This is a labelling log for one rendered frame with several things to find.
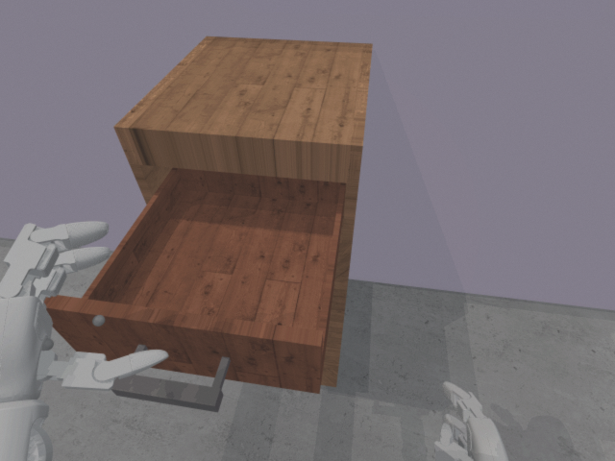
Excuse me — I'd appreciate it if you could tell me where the handle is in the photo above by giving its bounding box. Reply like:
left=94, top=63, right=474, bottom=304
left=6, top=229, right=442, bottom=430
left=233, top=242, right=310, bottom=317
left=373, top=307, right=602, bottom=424
left=111, top=344, right=231, bottom=412

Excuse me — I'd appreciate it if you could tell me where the left robot hand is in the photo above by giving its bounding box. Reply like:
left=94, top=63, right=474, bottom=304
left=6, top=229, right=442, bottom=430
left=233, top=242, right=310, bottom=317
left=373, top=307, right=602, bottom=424
left=0, top=221, right=169, bottom=402

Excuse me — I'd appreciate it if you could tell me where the cabinet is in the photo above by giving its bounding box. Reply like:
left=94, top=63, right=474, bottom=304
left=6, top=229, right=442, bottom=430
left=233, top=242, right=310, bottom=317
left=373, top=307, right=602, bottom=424
left=114, top=36, right=373, bottom=387

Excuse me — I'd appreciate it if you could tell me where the drawer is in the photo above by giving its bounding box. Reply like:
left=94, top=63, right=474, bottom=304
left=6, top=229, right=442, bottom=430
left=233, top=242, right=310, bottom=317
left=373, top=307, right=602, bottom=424
left=44, top=168, right=346, bottom=394

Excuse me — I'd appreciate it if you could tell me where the right robot hand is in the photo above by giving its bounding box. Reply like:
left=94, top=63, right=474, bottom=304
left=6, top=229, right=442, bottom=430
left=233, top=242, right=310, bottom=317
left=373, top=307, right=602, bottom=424
left=434, top=381, right=508, bottom=461

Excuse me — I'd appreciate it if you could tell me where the left robot forearm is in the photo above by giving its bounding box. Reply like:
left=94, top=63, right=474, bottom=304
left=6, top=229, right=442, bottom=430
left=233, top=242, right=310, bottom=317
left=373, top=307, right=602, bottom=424
left=0, top=400, right=53, bottom=461

